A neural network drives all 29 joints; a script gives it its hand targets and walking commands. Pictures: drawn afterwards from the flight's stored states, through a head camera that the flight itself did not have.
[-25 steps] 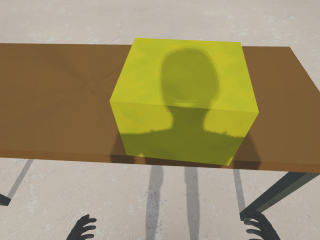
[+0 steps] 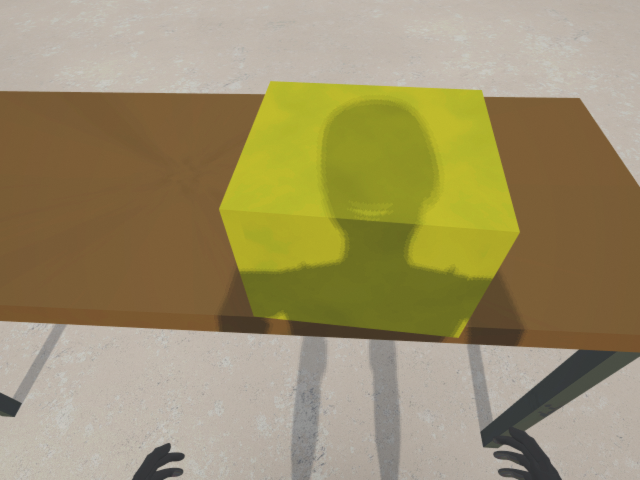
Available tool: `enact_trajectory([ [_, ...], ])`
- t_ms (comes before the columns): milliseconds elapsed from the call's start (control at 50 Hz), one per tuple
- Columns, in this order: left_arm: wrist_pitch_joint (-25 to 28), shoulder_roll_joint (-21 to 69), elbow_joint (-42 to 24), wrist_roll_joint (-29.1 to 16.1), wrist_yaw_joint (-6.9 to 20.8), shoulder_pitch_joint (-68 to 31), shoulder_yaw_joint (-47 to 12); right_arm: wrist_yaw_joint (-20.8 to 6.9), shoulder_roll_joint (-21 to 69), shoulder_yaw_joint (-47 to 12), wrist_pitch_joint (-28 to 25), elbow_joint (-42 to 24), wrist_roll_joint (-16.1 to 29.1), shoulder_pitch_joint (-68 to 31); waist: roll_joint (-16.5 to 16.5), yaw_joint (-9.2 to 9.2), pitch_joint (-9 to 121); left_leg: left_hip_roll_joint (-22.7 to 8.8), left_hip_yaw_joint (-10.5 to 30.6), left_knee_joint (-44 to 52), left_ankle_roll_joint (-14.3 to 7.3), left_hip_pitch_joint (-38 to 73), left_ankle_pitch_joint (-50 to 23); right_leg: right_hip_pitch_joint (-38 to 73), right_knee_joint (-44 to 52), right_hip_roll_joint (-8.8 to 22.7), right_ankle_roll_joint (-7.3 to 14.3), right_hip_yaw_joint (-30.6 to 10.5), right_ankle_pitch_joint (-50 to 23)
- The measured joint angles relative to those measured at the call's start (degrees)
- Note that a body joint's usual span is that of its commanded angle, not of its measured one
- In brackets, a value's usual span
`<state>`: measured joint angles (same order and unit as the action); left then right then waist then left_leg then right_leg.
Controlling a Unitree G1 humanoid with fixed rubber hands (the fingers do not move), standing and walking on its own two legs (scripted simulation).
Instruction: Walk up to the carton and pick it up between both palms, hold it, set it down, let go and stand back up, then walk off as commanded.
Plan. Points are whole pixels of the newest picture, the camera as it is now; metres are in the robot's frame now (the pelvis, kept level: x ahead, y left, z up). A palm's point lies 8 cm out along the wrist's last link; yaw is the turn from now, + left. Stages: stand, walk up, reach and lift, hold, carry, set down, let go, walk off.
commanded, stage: stand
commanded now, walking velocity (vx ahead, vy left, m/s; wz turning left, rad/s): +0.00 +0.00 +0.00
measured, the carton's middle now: (363, 207) +0.41 -0.03 +0.12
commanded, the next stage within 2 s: walk up in 1.30 s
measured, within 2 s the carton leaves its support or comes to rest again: neither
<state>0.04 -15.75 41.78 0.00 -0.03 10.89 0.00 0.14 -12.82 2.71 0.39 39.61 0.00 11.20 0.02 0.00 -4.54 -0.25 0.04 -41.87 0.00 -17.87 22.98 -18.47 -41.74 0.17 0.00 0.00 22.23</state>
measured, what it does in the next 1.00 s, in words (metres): stands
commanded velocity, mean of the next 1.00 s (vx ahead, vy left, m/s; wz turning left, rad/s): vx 0.00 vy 0.00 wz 0.00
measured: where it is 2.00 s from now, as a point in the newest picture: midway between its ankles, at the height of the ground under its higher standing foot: outside the picture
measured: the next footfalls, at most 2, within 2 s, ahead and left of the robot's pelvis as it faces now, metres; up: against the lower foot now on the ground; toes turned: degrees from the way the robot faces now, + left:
none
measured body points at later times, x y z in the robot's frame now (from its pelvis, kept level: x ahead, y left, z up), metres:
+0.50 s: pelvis +0.00 +0.00 +0.00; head +0.01 +0.00 +0.45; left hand +0.12 +0.27 -0.11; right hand +0.12 -0.26 -0.12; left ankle -0.01 +0.12 -0.72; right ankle +0.00 -0.12 -0.72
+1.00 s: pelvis -0.02 +0.00 +0.00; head -0.01 +0.00 +0.45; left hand +0.09 +0.27 -0.12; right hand +0.09 -0.26 -0.13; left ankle -0.01 +0.12 -0.72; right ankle +0.00 -0.12 -0.72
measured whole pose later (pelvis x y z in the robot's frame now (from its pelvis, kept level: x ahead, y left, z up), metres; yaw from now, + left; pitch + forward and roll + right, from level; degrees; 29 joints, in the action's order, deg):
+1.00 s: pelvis -0.02 +0.00 +0.00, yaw +0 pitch -2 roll +0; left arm 0.1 -16.2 49.8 0.0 0.0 10.9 0.0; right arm 0.1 -13.7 2.8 -0.3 48.2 0.0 11.2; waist -0.7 0.0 -3.3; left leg -0.3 0.0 -41.8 0.0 -17.9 21.6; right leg -18.5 -41.7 0.2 0.0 0.0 20.9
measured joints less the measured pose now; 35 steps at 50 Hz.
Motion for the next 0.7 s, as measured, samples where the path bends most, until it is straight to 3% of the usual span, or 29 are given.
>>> enact_trajectory([
  [700, 0.1, -0.4, 5.8, 0.0, 0.0, 0.0, 0.0, 0.0, -0.8, 0.0, -0.6, 6.1, 0.0, 0.0, -0.5, 0.0, 1.5, 0.0, 0.0, 0.0, 0.0, 0.0, -0.4, 0.0, 0.0, 0.0, 0.0, 0.0, -0.4],
])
